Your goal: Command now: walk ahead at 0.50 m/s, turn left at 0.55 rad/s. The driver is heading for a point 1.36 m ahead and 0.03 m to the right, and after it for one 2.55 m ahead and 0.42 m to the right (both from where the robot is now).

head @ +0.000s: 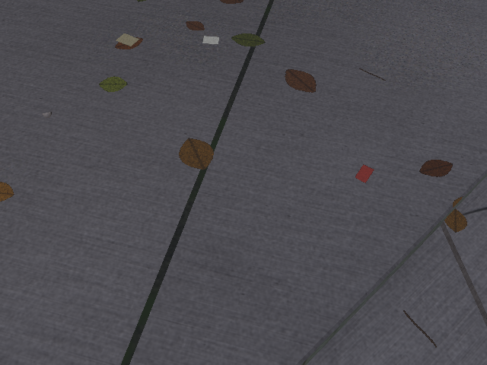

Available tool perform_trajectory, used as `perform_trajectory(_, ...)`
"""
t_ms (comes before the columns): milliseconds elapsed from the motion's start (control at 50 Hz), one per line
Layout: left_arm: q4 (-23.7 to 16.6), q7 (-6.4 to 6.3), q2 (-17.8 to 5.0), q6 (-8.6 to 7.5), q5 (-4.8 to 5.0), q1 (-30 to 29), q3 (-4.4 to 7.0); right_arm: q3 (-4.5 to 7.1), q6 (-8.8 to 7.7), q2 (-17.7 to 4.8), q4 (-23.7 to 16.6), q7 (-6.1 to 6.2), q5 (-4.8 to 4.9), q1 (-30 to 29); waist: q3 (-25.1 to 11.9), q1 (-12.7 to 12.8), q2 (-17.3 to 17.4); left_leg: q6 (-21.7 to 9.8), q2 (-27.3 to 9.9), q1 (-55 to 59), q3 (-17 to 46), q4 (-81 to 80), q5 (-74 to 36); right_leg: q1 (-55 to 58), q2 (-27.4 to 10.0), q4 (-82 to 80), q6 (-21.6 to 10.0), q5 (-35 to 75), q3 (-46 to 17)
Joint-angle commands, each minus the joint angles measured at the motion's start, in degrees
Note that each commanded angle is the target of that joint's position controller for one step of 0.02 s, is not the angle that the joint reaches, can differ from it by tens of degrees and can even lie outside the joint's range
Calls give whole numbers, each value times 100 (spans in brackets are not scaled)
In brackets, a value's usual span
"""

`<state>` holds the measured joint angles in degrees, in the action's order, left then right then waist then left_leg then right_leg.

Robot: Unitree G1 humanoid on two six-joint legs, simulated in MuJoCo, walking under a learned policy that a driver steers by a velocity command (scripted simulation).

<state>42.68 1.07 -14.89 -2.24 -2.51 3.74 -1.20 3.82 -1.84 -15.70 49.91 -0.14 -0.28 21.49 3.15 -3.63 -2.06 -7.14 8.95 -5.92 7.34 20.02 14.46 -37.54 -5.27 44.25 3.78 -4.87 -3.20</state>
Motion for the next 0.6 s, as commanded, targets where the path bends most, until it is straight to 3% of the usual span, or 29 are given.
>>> perform_trajectory(20, -566, -63, -322, -96, 90, -546, 24, 210, -7, -862, -291, 59, -76, 296, -413, -105, 753, -330, -1222, 30, 931, 116, -3775, 565, 520, -425, -49, 53, 477)
perform_trajectory(60, -568, -110, -456, -148, 105, -319, 38, 216, -7, -876, -418, 78, -124, 88, -524, 63, 760, -206, -1248, -13, 1151, 449, -3914, 1212, 673, -973, -181, -167, 343)
perform_trajectory(80, -454, -147, -604, -177, 109, 196, 101, 226, -34, -927, -492, 84, -149, -68, -725, 295, 809, -151, -1251, -16, 1313, 830, -4385, 1816, 800, -1197, -284, -247, 283)
perform_trajectory(100, -301, -193, -739, -220, 92, 887, 172, 232, -74, -999, -571, 54, -105, -353, -953, 741, 668, -62, -1069, -50, 1244, 1577, -4461, 2510, 806, -1809, -381, -71, 299)
perform_trajectory(120, -128, -265, -971, -307, 21, 1717, 274, 197, -155, -861, -652, -5, -3, -473, -1387, 1122, 328, 83, -742, -724, 1000, 2776, -3518, 3856, 335, -2114, -530, 65, -20)
perform_trajectory(140, -141, -337, -1330, -326, -99, 2265, 370, -2, -223, -126, -830, 14, 81, -281, -1843, 1082, -731, 186, -330, -1826, 235, 4432, 235, 4945, -1500, -2230, -772, 506, -1736)
perform_trajectory(160, -188, -318, -1742, -162, -55, 1832, 514, 9, -143, -256, -1066, 11, 93, 325, -2193, 484, -1540, 274, -36, -3038, -160, 5477, 1833, 5143, -2246, -2801, -1526, -617, -4020)
perform_trajectory(180, -353, -275, -1144, -83, -61, 1383, 474, 32, 10, -567, -805, 63, -141, 264, -1471, 453, -370, 309, -575, -3552, -226, 6430, 1416, 4467, -2097, -2807, -1750, -2554, -3768)
perform_trajectory(200, -350, -229, -621, -81, -12, 1227, 349, 24, 33, -506, -879, 6, -273, -265, -770, 595, 27, 322, -650, -3888, -403, 6966, 1115, 3820, -1620, -2965, -1699, -3176, -2984)
perform_trajectory(220, -237, -198, -477, -124, -15, 1255, 303, -20, 34, -314, -1018, -46, -301, -485, -416, 509, 4, 307, -760, -4132, -461, 7290, 987, 3355, -1289, -3052, -1559, -2827, -2295)
perform_trajectory(260, 197, -171, -336, -263, -6, 1766, 292, -148, 96, 59, -1242, -94, -263, -695, -224, 468, -325, 215, -813, -4614, -343, 8189, 987, 2905, -916, -3090, -1469, -2036, -1483)
perform_trajectory(300, 585, -87, -137, -350, -6, 2230, 261, -299, 144, 447, -1575, 6, -180, -1185, -258, 466, -352, 51, -607, -5718, -199, 9529, 1174, 2953, -990, -2957, -1526, -1872, -1349)
perform_trajectory(340, 818, -51, -111, -407, 27, 2372, 242, -419, 157, 611, -1956, 109, -160, -1758, -78, 355, -228, 15, -594, -6543, -123, 9952, 1188, 2777, -1042, -3127, -1480, -2054, -1123)
perform_trajectory(380, 969, -43, -138, -426, 85, 2217, 230, -529, 166, 645, -2318, 122, -204, -2143, 112, 87, -116, 78, -744, -6421, -240, 9136, 938, 2084, -779, -3434, -1258, -2277, -641)
perform_trajectory(400, 1025, -123, -155, -433, 114, 2150, 226, -550, 165, 627, -2472, 96, -218, -2294, 167, 17, -149, 161, -863, -6132, -262, 8555, 770, 1811, -718, -3643, -1256, -2078, -502)
perform_trajectory(420, 998, -192, -304, -426, 144, 2122, 248, -541, 180, 478, -2533, 46, -229, -2331, 100, 23, -171, 276, -969, -5818, -650, 7902, 666, 1754, -645, -3958, -1415, -1675, -369)
perform_trajectory(440, 1010, -241, -398, -434, 183, 2059, 267, -515, 173, 364, -2552, -5, -256, -2274, 46, -78, -221, 318, -1305, -5458, -782, 7275, 418, 1913, -665, -4189, -1515, -1031, -361)
perform_trajectory(460, 950, -252, -416, -440, 220, 2012, 292, -514, 174, 315, -2440, -57, -226, -2203, -118, 1, -25, 318, -1446, -4852, -1066, 6536, 255, 1993, -569, -4363, -1547, -450, -53)
perform_trajectory(480, 958, -255, -500, -434, 251, 2111, 341, -568, 178, 438, -2435, -92, -183, -2306, -225, 145, -35, 256, -1508, -4237, -1222, 5773, 321, 2109, -584, -4492, -1560, 158, 158)
perform_trajectory(520, 1007, -223, -639, -351, 218, 2433, 415, -620, 201, 683, -2362, -104, -110, -2267, -477, 341, -230, 80, -1247, -3370, -1641, 4821, 1193, 2804, -676, -4175, -1584, 1906, 449)
perform_trajectory(540, 1023, -215, -662, -297, 173, 2570, 435, -580, 189, 684, -2261, -76, -60, -2041, -666, 316, -348, 0, -976, -3060, -1790, 4523, 1630, 3258, -724, -3534, -1562, 3610, 515)
perform_trajectory(560, 1046, -190, -668, -248, 125, 2755, 443, -508, 133, 600, -2152, -43, -4, -1692, -992, 213, -464, -72, -645, -2659, -1868, 4147, 1785, 3709, -820, -2698, -1512, 5283, 492)
perform_trajectory(580, 1020, -123, -714, -220, 136, 2738, 469, -404, 34, 465, -1950, -7, 24, -903, -1450, -200, -557, -182, -400, -1668, -1727, 3356, 1317, 3782, -859, -1553, -1347, 6116, 512)
perform_trajectory(600, 876, -37, -680, -300, 165, 2599, 497, -227, -101, 18, -1884, 32, -121, -233, -2017, -600, -571, -398, -935, -471, -570, 2824, 1507, 3014, -697, -40, -1133, 5387, 570)
